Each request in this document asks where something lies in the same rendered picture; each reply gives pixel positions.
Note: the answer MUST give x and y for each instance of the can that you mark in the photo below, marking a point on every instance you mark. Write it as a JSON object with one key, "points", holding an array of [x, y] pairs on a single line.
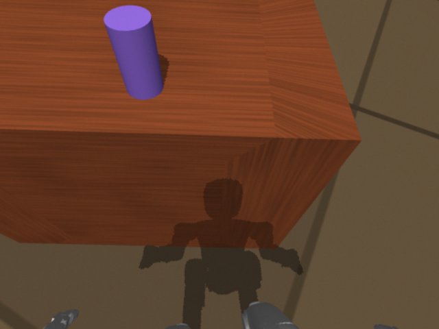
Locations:
{"points": [[131, 33]]}

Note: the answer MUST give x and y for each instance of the left robot hand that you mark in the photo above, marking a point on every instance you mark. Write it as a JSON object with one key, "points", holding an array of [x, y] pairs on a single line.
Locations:
{"points": [[63, 320]]}

